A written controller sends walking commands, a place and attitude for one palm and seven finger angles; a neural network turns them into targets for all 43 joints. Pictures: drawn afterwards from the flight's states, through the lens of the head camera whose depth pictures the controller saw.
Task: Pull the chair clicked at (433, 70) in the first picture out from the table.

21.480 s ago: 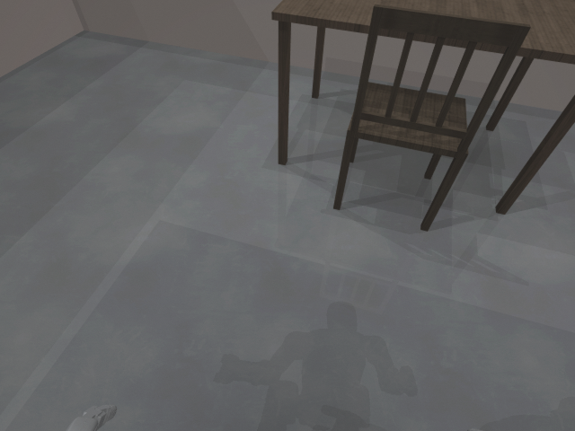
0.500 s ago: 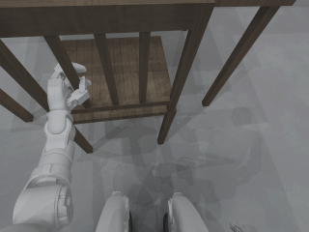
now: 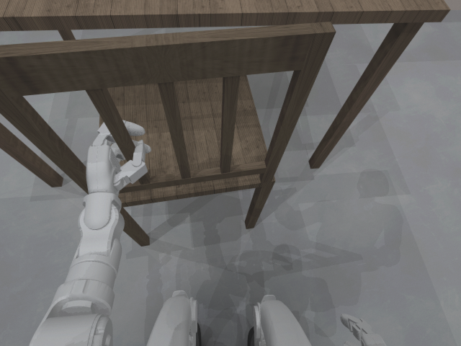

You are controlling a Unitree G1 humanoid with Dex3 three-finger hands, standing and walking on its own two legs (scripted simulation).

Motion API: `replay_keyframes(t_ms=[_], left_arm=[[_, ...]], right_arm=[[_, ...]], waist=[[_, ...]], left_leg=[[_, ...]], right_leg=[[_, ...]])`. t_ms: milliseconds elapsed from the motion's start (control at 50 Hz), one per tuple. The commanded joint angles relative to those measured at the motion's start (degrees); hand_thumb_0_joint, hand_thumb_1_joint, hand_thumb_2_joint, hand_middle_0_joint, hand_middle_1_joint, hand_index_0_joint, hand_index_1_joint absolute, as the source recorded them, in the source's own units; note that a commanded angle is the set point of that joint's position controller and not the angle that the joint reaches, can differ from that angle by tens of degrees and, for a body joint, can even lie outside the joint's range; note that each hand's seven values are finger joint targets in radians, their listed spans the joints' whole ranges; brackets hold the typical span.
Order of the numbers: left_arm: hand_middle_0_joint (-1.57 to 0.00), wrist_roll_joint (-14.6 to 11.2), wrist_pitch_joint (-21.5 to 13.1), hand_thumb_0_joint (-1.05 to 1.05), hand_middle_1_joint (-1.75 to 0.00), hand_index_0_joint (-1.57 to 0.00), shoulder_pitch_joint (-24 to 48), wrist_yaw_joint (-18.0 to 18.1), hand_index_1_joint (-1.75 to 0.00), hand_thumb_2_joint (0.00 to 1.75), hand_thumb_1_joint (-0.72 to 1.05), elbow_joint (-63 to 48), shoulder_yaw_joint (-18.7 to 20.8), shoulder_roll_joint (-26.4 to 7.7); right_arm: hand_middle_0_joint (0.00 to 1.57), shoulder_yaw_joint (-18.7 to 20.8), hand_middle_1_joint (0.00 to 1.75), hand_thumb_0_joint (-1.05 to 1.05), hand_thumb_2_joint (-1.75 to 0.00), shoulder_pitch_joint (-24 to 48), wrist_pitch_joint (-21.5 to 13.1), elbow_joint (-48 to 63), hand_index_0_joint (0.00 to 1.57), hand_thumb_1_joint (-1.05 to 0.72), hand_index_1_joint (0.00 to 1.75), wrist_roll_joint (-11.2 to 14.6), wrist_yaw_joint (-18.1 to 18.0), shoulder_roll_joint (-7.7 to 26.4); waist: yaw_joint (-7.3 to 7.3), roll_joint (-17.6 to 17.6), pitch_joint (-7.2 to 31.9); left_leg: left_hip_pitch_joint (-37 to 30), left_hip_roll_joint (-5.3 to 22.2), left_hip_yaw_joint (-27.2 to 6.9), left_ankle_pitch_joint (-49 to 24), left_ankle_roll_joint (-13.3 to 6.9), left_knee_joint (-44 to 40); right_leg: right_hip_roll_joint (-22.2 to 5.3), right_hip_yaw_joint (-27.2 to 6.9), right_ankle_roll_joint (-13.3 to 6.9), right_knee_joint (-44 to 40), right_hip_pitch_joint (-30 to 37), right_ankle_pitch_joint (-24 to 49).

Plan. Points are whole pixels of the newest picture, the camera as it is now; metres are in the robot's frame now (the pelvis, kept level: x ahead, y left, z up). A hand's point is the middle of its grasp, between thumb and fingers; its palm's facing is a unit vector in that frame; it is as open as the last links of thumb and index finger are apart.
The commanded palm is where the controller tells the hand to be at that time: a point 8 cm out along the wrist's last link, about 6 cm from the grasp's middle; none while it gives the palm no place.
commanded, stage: hook a spindle and tug to test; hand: left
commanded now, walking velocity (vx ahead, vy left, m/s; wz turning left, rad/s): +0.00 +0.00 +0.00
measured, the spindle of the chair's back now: (178, 139) +0.46 +0.09 +0.02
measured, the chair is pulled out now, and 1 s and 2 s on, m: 0.04 0.17 0.26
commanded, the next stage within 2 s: step backward, pulling the chair out in 0.02 s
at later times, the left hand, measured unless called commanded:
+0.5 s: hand (143, 174) +0.39 +0.14 +0.03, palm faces +0.03 -0.99 -0.14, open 5.3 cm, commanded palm +0.38 +0.19 +0.04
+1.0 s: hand (145, 236) +0.29 +0.12 +0.04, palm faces +0.03 -0.99 -0.14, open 5.2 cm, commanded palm +0.30 +0.18 +0.04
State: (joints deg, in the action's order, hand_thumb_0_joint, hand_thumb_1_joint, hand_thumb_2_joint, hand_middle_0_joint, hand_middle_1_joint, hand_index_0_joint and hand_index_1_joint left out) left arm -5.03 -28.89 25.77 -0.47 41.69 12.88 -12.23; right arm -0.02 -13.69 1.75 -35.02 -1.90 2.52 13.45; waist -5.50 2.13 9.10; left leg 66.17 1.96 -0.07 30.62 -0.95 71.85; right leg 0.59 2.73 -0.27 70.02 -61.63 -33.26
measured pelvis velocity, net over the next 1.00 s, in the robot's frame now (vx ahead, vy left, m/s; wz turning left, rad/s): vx -0.07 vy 0.00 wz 0.04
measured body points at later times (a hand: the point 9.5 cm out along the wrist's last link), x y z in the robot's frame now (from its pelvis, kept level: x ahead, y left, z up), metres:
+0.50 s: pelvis +0.00 +0.01 +0.09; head +0.09 +0.02 +0.53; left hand +0.38 +0.19 +0.05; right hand +0.06 -0.26 -0.03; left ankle +0.02 +0.11 -0.63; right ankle +0.00 -0.12 -0.63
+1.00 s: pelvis -0.07 +0.00 +0.10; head +0.02 -0.01 +0.54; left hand +0.28 +0.18 +0.05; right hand +0.03 -0.27 -0.03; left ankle +0.02 +0.11 -0.62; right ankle +0.00 -0.12 -0.63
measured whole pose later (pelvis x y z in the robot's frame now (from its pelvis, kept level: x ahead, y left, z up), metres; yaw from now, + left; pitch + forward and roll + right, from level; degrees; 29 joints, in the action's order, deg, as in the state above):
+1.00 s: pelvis -0.07 +0.00 +0.10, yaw +2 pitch +3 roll -1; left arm -4.8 -13.0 28.8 5.3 61.0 1.5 -8.7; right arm -0.7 -10.9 -0.2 -42.7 4.6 -6.6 15.9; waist -4.6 2.0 -8.2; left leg 27.7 0.3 -0.1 11.5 0.1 32.8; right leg -0.3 3.1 -0.1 30.7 -23.4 -10.5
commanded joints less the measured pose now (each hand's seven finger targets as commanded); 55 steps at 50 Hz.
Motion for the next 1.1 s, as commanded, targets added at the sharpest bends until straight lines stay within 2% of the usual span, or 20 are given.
replay_keyframes(t_ms=[0, 60, 100, 120, 140, 160, 200, 260, 320, 400, 440, 520, 620, 740, 800, 900, 960, 1020, 1060, 1080], left_arm=[[-0.50, 0.74, -4.28, 0.00, -1.45, -0.50, 19.34, -0.37, -1.45, 0.90, 0.90, -11.58, 0.95, -9.24], [-0.50, 0.80, -3.94, 0.00, -1.45, -0.50, 19.27, -0.67, -1.45, 0.90, 0.90, -10.77, 0.75, -8.97], [-0.50, 0.84, -3.65, 0.00, -1.45, -0.50, 26.66, -0.69, -1.45, 0.90, 0.90, -11.14, 0.05, -9.44], [-0.50, 5.59, 3.41, 0.00, -1.45, -0.50, 28.62, 3.71, -1.45, 0.90, 0.90, -21.26, 3.84, -25.74], [-0.50, 4.87, 7.12, 0.00, -1.45, -0.50, 28.44, 5.30, -1.45, 0.90, 0.90, -25.43, 1.21, -22.35], [-0.50, 4.49, 9.46, 0.00, -1.45, -0.50, 24.70, 5.85, -1.45, 0.90, 0.90, -26.50, 0.67, -20.99], [-0.50, 4.71, 15.13, 0.00, -1.45, -0.50, 14.99, 6.38, -1.45, 0.90, 0.90, -15.85, -2.83, -15.10], [-0.50, 5.03, 19.22, 0.00, -1.45, -0.50, 15.04, 7.70, -1.45, 0.90, 0.90, -4.80, -6.01, -12.33], [-0.50, 5.59, 18.26, 0.00, -1.45, -0.50, 24.38, 8.64, -1.45, 0.90, 0.90, 2.19, -6.00, -14.15], [-0.50, 5.11, 16.18, 0.00, -1.45, -0.50, 27.30, 7.44, -1.45, 0.90, 0.90, 7.89, -7.97, -12.35], [-0.50, 4.95, 15.69, 0.00, -1.45, -0.50, 26.38, 6.69, -1.45, 0.90, 0.90, 8.75, -9.29, -10.26], [-0.50, 4.54, 14.80, 0.00, -1.45, -0.50, 23.83, 5.62, -1.45, 0.90, 0.90, 7.70, -9.43, -8.96], [-0.50, 4.00, 14.30, 0.00, -1.45, -0.50, 20.59, 5.19, -1.45, 0.90, 0.90, 4.82, -8.91, -9.80], [-0.50, 3.77, 13.58, 0.00, -1.45, -0.50, 23.31, 6.01, -1.45, 0.90, 0.90, 5.10, -8.86, -12.52], [-0.50, 3.68, 13.12, 0.00, -1.45, -0.50, 25.32, 6.67, -1.45, 0.90, 0.90, 6.04, -8.14, -15.10], [-0.50, 3.03, 12.92, 0.00, -1.45, -0.50, 24.32, 7.37, -1.45, 0.90, 0.90, 8.00, -9.34, -14.88], [-0.50, 2.92, 12.39, 0.00, -1.45, -0.50, 22.98, 7.23, -1.45, 0.90, 0.90, 6.87, -11.65, -11.71], [-0.50, 2.80, 12.17, 0.00, -1.45, -0.50, 21.55, 7.18, -1.45, 0.90, 0.90, 7.32, -12.72, -9.68], [-0.50, 2.32, 11.98, 0.00, -1.45, -0.50, 22.50, 6.97, -1.45, 0.90, 0.90, 6.53, -13.81, -8.12], [-0.50, 2.42, 11.79, 0.00, -1.45, -0.50, 22.88, 6.99, -1.45, 0.90, 0.90, 5.05, -14.38, -7.05]], right_arm=[[0.20, 3.34, 0.30, 0.00, -0.90, -5.98, -1.80, 3.71, 0.20, -0.90, 0.30, 0.22, -1.27, 9.14], [0.20, 3.22, 0.30, 0.00, -0.90, -5.62, -1.98, 3.72, 0.20, -0.90, 0.30, 0.23, -1.39, 8.95], [0.20, 2.95, 0.30, 0.00, -0.90, -5.72, -2.13, 3.23, 0.20, -0.90, 0.30, 0.39, -1.73, 9.09], [0.20, 3.21, 0.30, 0.00, -0.90, -8.89, 2.27, 8.01, 0.20, -0.90, 0.30, 4.50, -3.00, 8.28], [0.20, 3.11, 0.30, 0.00, -0.90, -8.66, 3.01, 10.27, 0.20, -0.90, 0.30, 5.35, -4.56, 7.05], [0.20, 3.07, 0.30, 0.00, -0.90, -9.31, 2.96, 10.88, 0.20, -0.90, 0.30, 5.59, -5.44, 6.90], [0.20, 2.23, 0.30, 0.00, -0.90, -6.48, 4.41, 9.99, 0.20, -0.90, 0.30, 5.92, -6.29, 7.02], [0.20, 1.05, 0.30, 0.00, -0.90, -6.36, 5.36, 6.39, 0.20, -0.90, 0.30, 5.44, -7.46, 7.97], [0.20, 0.92, 0.30, 0.00, -0.90, -6.98, 5.27, 3.78, 0.20, -0.90, 0.30, 4.81, -8.18, 9.17], [0.20, 1.64, 0.30, 0.00, -0.90, -6.52, 3.96, 0.76, 0.20, -0.90, 0.30, 4.89, -8.68, 9.53], [0.20, 1.91, 0.30, 0.00, -0.90, -6.48, 3.13, -0.14, 0.20, -0.90, 0.30, 4.85, -8.58, 9.25], [0.20, 2.41, 0.30, 0.00, -0.90, -5.02, 1.88, -0.11, 0.20, -0.90, 0.30, 4.62, -8.37, 8.80], [0.20, 2.49, 0.30, 0.00, -0.90, -2.40, 1.08, 1.10, 0.20, -0.90, 0.30, 4.79, -8.35, 8.60], [0.20, 2.32, 0.30, 0.00, -0.90, -1.65, -0.60, -0.27, 0.20, -0.90, 0.30, 5.58, -9.23, 8.80], [0.20, 2.34, 0.30, 0.00, -0.90, -1.16, -1.81, -1.33, 0.20, -0.90, 0.30, 5.93, -9.61, 9.14], [0.20, 1.87, 0.30, 0.00, -0.90, 0.30, -3.60, -2.62, 0.20, -0.90, 0.30, 6.66, -9.92, 9.33], [0.20, 1.23, 0.30, 0.00, -0.90, 0.98, -4.79, -3.21, 0.20, -0.90, 0.30, 6.46, -10.38, 9.21], [0.20, 1.14, 0.30, 0.00, -0.90, 1.60, -5.09, -2.80, 0.20, -0.90, 0.30, 6.29, -10.74, 9.99], [0.20, 1.11, 0.30, 0.00, -0.90, 2.48, -5.22, -1.62, 0.20, -0.90, 0.30, 6.18, -10.43, 10.09], [0.20, 0.83, 0.30, 0.00, -0.90, 3.00, -5.42, -1.26, 0.20, -0.90, 0.30, 5.91, -10.47, 10.09]], waist=[[-1.47, 2.17, 26.67], [-1.23, 2.79, 27.81], [-2.93, 3.27, 26.92], [2.41, 6.21, 41.96], [1.19, 8.26, 40.28], [1.17, 7.25, 39.73], [0.84, 3.40, 32.11], [-0.07, 0.21, 18.28], [-0.48, 0.45, 13.75], [0.93, 8.98, 12.74], [1.23, 11.88, 15.06], [1.67, 9.80, 17.93], [2.30, 6.67, 17.56], [1.90, 2.70, 14.41], [1.66, 0.03, 11.97], [2.26, -4.14, 7.31], [2.74, -3.44, 8.08], [3.28, -1.19, 7.40], [3.44, 0.91, 5.59], [3.53, 5.29, 5.84]], left_leg=[[-23.55, -1.06, -2.60, -24.33, 0.25, -6.05], [-23.15, -1.32, -2.14, -23.96, 0.20, -5.86], [-22.66, -1.32, -2.42, -21.73, -0.03, -5.60], [-40.03, -0.56, -1.06, -22.25, -1.07, -16.78], [-43.20, -1.36, 0.04, -25.88, -1.38, -19.83], [-43.68, -1.40, 0.04, -29.02, -1.34, -20.59], [-42.25, -0.30, -1.86, -29.59, -1.09, -23.29], [-39.83, 1.93, -3.35, -31.91, -1.42, -28.30], [-44.06, 2.95, -3.96, -37.41, -1.18, -32.07], [-52.84, 5.22, -6.33, -47.45, -1.50, -35.52], [-57.20, 6.18, -7.66, -52.23, -1.31, -36.26], [-60.59, 7.80, -9.66, -56.12, -1.52, -38.01], [-56.32, 8.59, -9.07, -47.42, -1.91, -40.20], [-52.64, 5.44, -5.10, -32.52, -0.30, -40.14], [-53.18, 2.58, -2.72, -24.70, 0.56, -38.39], [-53.80, -1.01, -1.04, -13.10, 1.46, -35.85], [-55.05, 0.10, -2.38, -18.26, 1.08, -39.51], [-55.14, 3.86, -7.21, -21.56, -0.35, -45.56], [-53.70, 6.99, -11.31, -10.39, -1.93, -50.41], [-52.81, 8.88, -15.00, -4.81, -2.58, -54.19]], right_leg=[[1.26, -1.03, -1.50, -7.53, 7.89, 23.44], [1.10, -1.29, -1.45, -7.55, 8.67, 23.88], [1.07, -1.32, -1.30, -7.87, 7.08, 21.97], [-3.27, -7.81, -1.68, -19.66, 35.45, 25.24], [-3.29, -6.98, -1.67, -22.15, 41.44, 37.15], [-3.88, -6.44, -1.27, -22.33, 43.45, 44.75], [-4.12, -5.13, -0.73, -23.69, 39.32, 41.34], [-4.93, -3.92, 0.34, -27.84, 37.94, 41.03], [-5.39, -3.81, 1.07, -32.32, 38.32, 43.28], [-4.22, -3.29, 0.80, -34.48, 36.21, 37.27], [-3.44, -2.95, 0.38, -34.41, 36.05, 34.28], [-2.24, -2.77, 0.21, -34.33, 38.11, 31.38], [-2.94, -3.78, -0.05, -35.65, 42.83, 32.13], [-6.40, -5.90, -0.43, -41.37, 44.77, 34.62], [-9.68, -8.29, -0.51, -46.63, 43.29, 29.63], [-14.88, -11.09, -1.55, -53.42, 39.72, 16.30], [-12.81, -8.20, -1.55, -50.73, 41.39, 18.20], [-7.13, -4.58, -0.15, -45.32, 40.81, 16.45], [-4.58, -4.13, -0.27, -41.82, 39.15, 6.47], [-3.21, -3.59, -0.58, -36.85, 38.58, 5.82]])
